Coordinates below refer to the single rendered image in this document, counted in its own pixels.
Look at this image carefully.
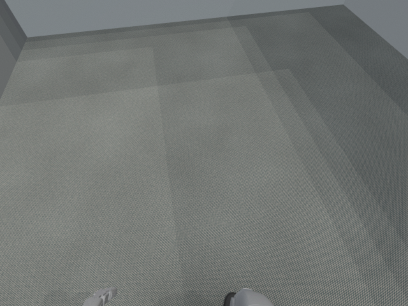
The robot left hand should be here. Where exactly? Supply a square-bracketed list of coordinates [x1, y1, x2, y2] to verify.
[82, 287, 117, 306]

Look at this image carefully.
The robot right shin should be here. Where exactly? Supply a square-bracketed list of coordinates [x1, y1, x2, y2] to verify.
[236, 288, 252, 295]

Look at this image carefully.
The robot right thigh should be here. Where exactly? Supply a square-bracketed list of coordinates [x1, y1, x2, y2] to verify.
[230, 291, 274, 306]

